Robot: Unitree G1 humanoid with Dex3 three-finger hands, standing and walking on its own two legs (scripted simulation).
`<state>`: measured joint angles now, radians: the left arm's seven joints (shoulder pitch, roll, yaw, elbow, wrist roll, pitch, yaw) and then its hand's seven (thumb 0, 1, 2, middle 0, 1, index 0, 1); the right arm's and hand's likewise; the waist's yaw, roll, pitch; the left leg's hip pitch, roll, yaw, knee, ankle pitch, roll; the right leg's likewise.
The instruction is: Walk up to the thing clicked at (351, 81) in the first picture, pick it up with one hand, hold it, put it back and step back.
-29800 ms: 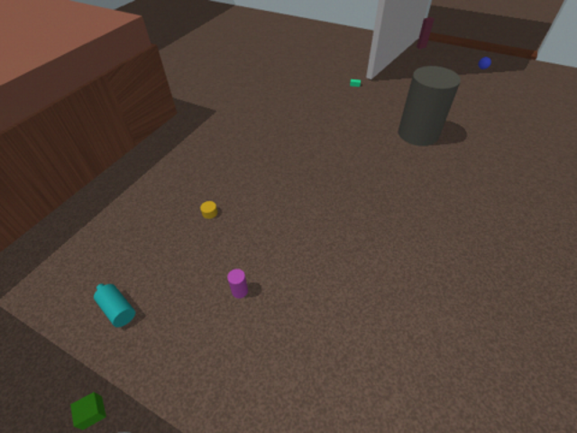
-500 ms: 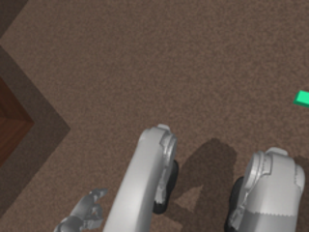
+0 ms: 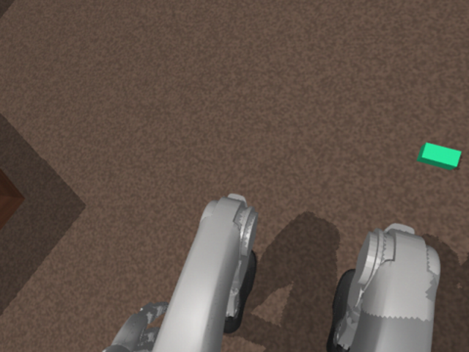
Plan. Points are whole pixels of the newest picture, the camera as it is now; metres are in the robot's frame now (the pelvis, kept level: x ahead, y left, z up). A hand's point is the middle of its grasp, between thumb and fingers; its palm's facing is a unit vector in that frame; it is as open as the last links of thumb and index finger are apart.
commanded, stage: home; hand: right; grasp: from above
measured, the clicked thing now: (438, 156) +0.50 -0.32 -0.34
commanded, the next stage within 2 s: none
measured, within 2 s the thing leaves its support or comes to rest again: neither
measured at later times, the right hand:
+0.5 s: hand out of the picture +0.29 -0.27 +0.08, palm faces -0.07 +0.85 -0.53, open 7.5 cm
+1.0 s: hand out of the picture +0.23 -0.22 +0.29, palm faces +0.23 +0.95 -0.21, open 7.4 cm
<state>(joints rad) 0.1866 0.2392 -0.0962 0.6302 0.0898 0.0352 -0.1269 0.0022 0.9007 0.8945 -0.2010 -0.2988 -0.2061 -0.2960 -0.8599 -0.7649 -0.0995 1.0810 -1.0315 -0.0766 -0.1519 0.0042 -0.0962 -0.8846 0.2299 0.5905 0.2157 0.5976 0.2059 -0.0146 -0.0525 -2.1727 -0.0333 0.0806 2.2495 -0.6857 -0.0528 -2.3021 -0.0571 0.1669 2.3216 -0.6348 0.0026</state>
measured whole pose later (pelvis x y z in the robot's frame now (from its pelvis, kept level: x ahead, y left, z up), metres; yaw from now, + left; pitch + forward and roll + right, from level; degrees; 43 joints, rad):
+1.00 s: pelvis +0.08 -0.01 +0.35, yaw -10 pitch +14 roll +4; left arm 0.29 0.20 -0.05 0.53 -0.03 -0.17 0.17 0.01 0.90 0.90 -0.20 -0.30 -0.21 -0.30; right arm 0.42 -0.23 -0.05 -0.08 0.06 0.46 -0.07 0.01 -0.90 -0.90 0.20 0.29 0.20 0.29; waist 0.06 -0.05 -0.18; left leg -0.75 0.01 0.06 1.01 -0.51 -0.03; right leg -0.85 -0.06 0.05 1.09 -0.49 0.01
